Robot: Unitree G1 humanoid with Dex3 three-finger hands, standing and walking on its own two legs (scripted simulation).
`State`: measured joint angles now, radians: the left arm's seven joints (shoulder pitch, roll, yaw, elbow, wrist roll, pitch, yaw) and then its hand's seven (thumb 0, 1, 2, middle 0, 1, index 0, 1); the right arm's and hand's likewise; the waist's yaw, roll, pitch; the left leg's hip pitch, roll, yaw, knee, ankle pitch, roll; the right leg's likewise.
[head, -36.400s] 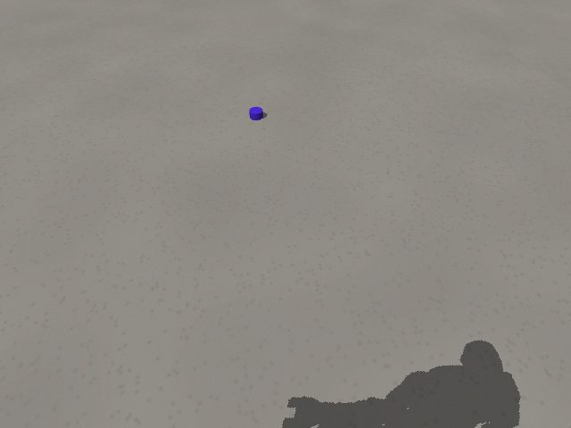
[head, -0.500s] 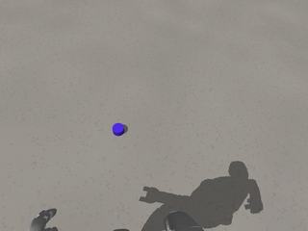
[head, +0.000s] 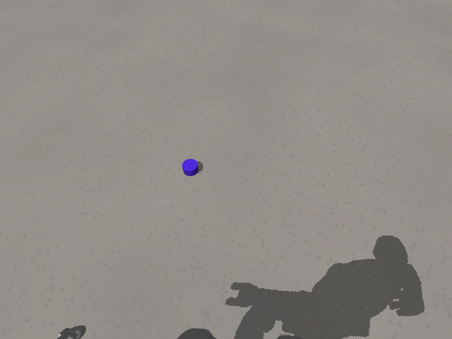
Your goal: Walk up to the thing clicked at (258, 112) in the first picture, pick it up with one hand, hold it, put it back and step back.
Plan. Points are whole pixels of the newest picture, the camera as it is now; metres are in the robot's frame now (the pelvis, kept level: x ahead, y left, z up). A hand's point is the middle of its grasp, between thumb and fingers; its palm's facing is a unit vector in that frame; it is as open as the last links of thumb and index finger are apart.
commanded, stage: step back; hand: left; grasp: from above
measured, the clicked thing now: (190, 167) +1.00 +0.28 -0.74
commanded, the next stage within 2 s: stand in 1.22 s
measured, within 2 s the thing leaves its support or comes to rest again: neither
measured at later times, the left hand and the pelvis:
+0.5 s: hand out of the picture -0.06 +0.26 -0.14, palm faces +0.04 -0.93 -0.38, open 7.4 cm; pelvis -0.09 -0.01 +0.00, yaw +0 degrees
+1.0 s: hand out of the picture +0.05 +0.29 -0.14, palm faces -0.01 -0.92 -0.40, open 7.4 cm; pelvis -0.04 +0.01 +0.00, yaw +0 degrees
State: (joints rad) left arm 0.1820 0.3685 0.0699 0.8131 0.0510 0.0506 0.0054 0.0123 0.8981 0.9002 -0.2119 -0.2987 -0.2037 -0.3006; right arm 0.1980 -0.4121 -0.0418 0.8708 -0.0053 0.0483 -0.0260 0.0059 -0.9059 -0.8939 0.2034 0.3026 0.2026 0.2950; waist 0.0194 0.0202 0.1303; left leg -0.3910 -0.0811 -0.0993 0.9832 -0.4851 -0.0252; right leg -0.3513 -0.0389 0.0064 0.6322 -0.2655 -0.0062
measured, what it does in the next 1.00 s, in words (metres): steps on the spot: left foot, then right foot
